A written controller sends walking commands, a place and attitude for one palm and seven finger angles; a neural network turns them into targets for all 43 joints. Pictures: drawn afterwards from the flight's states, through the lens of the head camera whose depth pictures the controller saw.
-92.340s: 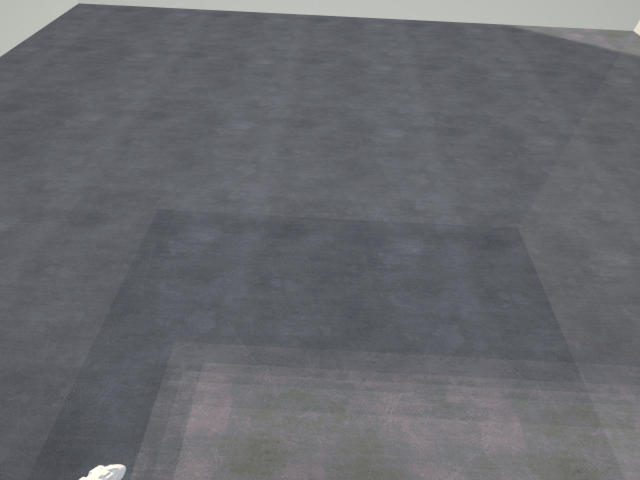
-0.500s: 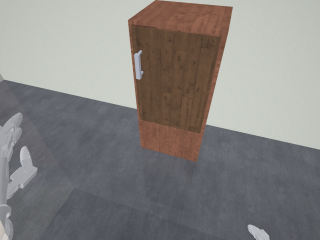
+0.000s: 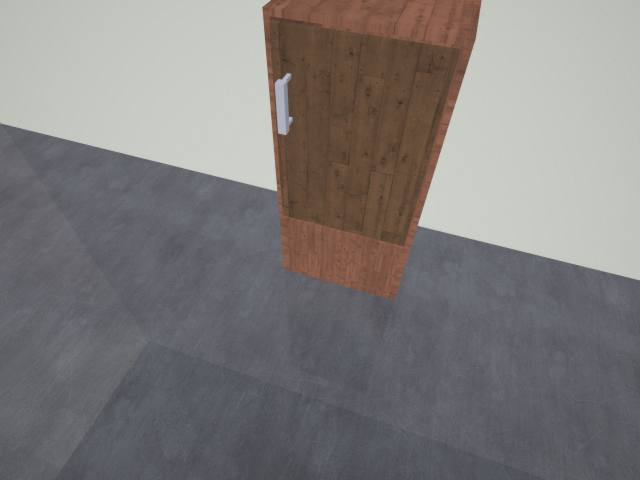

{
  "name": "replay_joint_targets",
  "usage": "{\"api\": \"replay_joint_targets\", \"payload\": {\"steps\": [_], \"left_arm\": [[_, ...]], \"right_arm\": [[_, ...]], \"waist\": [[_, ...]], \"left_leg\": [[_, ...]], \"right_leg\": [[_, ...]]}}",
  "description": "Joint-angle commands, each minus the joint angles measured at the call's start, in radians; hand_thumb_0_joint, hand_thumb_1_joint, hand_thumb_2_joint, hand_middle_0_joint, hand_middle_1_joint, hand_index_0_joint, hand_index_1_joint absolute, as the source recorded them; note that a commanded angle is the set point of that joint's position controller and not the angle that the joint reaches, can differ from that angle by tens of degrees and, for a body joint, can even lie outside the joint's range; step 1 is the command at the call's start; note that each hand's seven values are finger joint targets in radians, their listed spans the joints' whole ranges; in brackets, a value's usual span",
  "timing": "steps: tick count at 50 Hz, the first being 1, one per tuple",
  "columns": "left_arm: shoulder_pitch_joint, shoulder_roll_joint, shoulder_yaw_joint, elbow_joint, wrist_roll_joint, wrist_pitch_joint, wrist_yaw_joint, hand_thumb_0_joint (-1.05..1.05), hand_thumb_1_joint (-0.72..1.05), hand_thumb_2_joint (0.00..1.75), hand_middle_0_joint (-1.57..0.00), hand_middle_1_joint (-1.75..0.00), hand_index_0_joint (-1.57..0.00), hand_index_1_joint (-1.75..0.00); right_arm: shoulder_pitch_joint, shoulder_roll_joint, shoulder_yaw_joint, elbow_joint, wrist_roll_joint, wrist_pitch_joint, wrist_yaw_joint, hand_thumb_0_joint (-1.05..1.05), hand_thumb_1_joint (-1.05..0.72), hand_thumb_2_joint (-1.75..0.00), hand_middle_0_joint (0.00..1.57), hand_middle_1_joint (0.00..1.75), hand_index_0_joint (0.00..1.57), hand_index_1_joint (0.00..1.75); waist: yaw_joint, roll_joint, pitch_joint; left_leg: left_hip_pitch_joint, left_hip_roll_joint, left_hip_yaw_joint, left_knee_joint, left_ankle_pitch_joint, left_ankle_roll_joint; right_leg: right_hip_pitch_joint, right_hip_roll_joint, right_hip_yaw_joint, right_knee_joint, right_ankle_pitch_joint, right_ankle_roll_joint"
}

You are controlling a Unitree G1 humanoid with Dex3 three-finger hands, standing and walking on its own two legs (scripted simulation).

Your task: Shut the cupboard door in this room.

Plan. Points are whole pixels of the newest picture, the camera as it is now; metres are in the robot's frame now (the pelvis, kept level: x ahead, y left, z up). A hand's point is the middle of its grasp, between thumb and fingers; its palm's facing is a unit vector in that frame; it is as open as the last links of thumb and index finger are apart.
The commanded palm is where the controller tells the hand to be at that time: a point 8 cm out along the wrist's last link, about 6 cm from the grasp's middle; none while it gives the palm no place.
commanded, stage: let the arm hang, fingers relaxed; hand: left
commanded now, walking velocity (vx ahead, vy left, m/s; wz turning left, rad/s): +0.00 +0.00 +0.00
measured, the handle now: (285, 104) +0.92 +0.15 -0.02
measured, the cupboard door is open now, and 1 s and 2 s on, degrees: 0 0 0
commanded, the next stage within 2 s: look to check the result in 0.56 s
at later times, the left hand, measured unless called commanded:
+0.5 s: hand out of the picture +0.03 +0.19 -0.17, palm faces -0.01 -0.98 -0.19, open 7.4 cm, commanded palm none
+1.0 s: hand out of the picture +0.03 +0.22 -0.17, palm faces -0.02 -0.96 -0.27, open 7.4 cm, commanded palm none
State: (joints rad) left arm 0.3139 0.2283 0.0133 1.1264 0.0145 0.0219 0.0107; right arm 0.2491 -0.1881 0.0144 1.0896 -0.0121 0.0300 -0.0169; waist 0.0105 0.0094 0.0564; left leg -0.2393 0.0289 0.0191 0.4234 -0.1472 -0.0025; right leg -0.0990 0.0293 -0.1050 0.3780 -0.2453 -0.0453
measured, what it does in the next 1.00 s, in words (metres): stands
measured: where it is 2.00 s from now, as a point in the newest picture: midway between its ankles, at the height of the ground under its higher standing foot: outside the picture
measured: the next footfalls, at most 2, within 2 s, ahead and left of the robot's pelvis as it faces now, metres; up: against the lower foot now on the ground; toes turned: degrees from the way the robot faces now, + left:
none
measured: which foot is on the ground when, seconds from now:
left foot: down 0.00-1.00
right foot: down 0.00-1.00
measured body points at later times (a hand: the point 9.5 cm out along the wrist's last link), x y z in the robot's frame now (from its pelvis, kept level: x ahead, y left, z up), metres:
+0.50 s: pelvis +0.01 +0.01 +0.00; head +0.00 +0.02 +0.45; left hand +0.03 +0.24 -0.16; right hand +0.01 -0.22 -0.16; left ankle +0.05 +0.12 -0.74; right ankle -0.02 -0.09 -0.74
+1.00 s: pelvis +0.02 +0.01 +0.00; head +0.02 +0.01 +0.45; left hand +0.03 +0.27 -0.15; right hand +0.05 -0.25 -0.15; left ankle +0.05 +0.12 -0.74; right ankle -0.02 -0.09 -0.74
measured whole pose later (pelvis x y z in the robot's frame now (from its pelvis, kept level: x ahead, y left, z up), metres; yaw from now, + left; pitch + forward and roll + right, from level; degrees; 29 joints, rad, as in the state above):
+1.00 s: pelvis +0.02 +0.01 +0.00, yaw -2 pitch -2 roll +0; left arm 0.25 0.24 0.01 1.15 0.02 0.00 0.02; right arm 0.20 -0.24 0.00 1.13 -0.01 0.01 -0.02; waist 0.00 0.01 0.04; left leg -0.17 0.01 0.06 0.35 -0.15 0.01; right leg -0.06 0.01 -0.06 0.34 -0.25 -0.03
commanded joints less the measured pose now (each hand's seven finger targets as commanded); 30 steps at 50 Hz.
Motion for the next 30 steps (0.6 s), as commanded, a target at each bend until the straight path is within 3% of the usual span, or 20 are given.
{"api": "replay_joint_targets", "payload": {"steps": [1,8,18,22,30], "left_arm": [[-0.006,0.106,0.016,-0.028,-0.005,-0.032,0.010,0.00,0.90,0.90,-0.20,-0.30,-0.20,-0.30],[0.019,0.106,0.018,-0.005,-0.003,-0.029,0.015,0.00,0.90,0.90,-0.20,-0.30,-0.20,-0.30],[0.016,0.093,0.019,-0.008,-0.002,-0.030,0.018,0.00,0.90,0.90,-0.20,-0.30,-0.20,-0.30],[0.008,0.083,0.019,-0.010,-0.002,-0.028,0.017,0.00,0.90,0.90,-0.20,-0.30,-0.20,-0.30],[-0.011,0.095,0.024,-0.018,-0.001,-0.037,0.017,0.00,0.90,0.90,-0.20,-0.30,-0.20,-0.30]], "right_arm": [[0.018,-0.139,-0.036,-0.023,-0.002,-0.029,-0.018,0.00,-0.90,-0.90,0.20,0.30,0.20,0.30],[0.039,-0.127,-0.038,0.008,-0.002,-0.027,-0.017,0.00,-0.90,-0.90,0.20,0.30,0.20,0.30],[0.045,-0.112,-0.035,0.016,-0.002,-0.035,-0.018,0.00,-0.90,-0.90,0.20,0.30,0.20,0.30],[0.042,-0.110,-0.034,0.013,-0.005,-0.038,-0.019,0.00,-0.90,-0.90,0.20,0.30,0.20,0.30],[0.025,-0.133,-0.040,0.004,-0.003,-0.046,-0.021,0.00,-0.90,-0.90,0.20,0.30,0.20,0.30]], "waist": [[-0.016,-0.017,-0.001],[-0.012,-0.017,0.035],[-0.009,0.007,0.047],[-0.010,0.036,0.044],[-0.013,0.010,0.001]], "left_leg": [[0.061,0.084,-0.089,-0.089,0.003,0.030],[0.053,0.076,-0.083,-0.109,-0.050,0.033],[0.042,0.079,-0.084,-0.125,-0.013,0.032],[0.034,0.077,-0.090,-0.141,-0.037,0.031],[0.081,0.084,-0.087,-0.119,0.067,0.037]], "right_leg": [[-0.095,-0.143,0.137,-0.123,-0.020,-0.018],[-0.127,-0.141,0.144,-0.123,-0.081,-0.019],[-0.110,-0.136,0.141,-0.102,-0.018,-0.011],[-0.097,-0.134,0.140,-0.092,-0.011,-0.008],[-0.073,-0.141,0.142,-0.096,0.059,-0.006]]}}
